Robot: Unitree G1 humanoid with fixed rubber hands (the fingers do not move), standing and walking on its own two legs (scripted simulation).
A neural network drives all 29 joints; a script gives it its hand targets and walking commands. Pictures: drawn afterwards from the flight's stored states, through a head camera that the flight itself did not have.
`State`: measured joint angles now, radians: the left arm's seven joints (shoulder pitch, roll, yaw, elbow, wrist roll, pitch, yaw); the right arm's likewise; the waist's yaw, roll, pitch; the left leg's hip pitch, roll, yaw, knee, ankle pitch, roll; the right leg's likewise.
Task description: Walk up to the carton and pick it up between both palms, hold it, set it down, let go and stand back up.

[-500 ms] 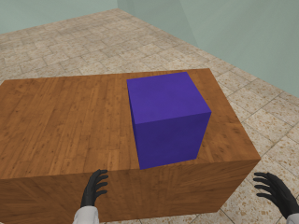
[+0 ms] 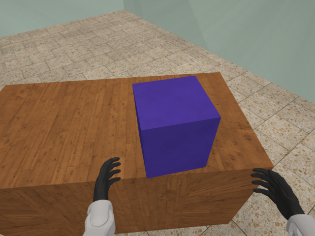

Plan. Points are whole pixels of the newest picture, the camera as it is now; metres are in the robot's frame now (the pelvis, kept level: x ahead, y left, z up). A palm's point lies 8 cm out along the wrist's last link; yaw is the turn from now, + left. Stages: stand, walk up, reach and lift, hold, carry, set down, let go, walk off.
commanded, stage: reach and lift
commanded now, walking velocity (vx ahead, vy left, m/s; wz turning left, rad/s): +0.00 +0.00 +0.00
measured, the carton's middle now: (170, 127) +0.45 -0.01 +0.00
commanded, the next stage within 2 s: none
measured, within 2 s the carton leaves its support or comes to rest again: neither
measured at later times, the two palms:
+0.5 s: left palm (102, 162) +0.27 +0.17 +0.07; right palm (269, 162) +0.27 -0.24 +0.07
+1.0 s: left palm (105, 122) +0.35 +0.16 +0.14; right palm (258, 113) +0.37 -0.22 +0.14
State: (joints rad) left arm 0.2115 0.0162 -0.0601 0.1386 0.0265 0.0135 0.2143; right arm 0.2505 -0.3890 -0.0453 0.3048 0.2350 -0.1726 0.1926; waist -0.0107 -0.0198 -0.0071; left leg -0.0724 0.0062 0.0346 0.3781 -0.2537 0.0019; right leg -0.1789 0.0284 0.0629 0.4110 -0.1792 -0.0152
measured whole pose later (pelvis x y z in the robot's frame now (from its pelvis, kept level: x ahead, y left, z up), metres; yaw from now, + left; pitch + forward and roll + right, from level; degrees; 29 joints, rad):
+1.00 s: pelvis +0.00 +0.00 +0.00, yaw +0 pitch -3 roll +0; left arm -0.45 0.02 0.09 0.11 0.03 0.65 0.22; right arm -0.54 -0.39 -0.02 0.52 0.33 0.24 0.10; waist -0.01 -0.02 0.02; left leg -0.07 0.01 0.03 0.35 -0.24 0.00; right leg -0.17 0.03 0.06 0.36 -0.15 -0.02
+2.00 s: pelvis +0.01 +0.00 +0.00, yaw +0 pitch +3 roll +0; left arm -0.62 0.04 0.12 0.80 0.02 0.04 0.17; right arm -0.80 -0.40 0.05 1.11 0.35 -0.03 0.12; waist 0.04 -0.01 -0.04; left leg -0.17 0.02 0.03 0.35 -0.24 0.00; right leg -0.27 0.04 0.06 0.36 -0.15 -0.02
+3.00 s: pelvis +0.02 +0.00 +0.00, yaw +0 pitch +10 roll +0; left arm -0.64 -0.08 0.19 0.98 0.04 -0.19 0.23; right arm -0.77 -0.23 0.05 1.18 0.23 -0.19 -0.02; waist 0.05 0.01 -0.13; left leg -0.29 0.02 0.03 0.36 -0.24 -0.01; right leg -0.38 0.04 0.06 0.36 -0.15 -0.02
